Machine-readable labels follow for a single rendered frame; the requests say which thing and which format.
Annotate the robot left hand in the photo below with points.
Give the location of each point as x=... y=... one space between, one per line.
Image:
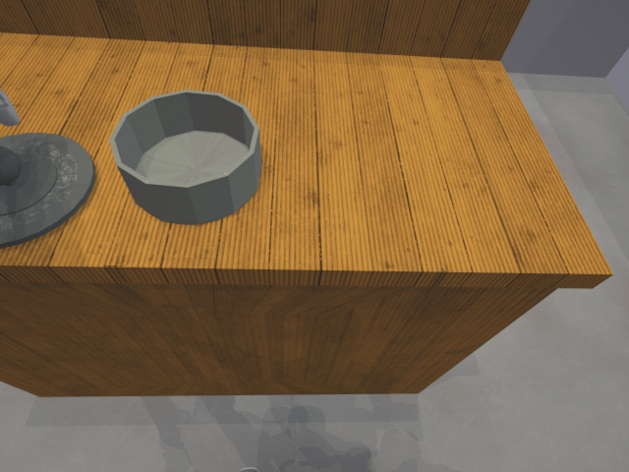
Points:
x=8 y=114

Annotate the pot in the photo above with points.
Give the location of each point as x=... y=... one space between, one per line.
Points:
x=188 y=156

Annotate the lid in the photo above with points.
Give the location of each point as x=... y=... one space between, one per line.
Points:
x=56 y=179

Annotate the knob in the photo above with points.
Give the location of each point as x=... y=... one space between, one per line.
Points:
x=10 y=166

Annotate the table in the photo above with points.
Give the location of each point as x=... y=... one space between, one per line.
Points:
x=407 y=209

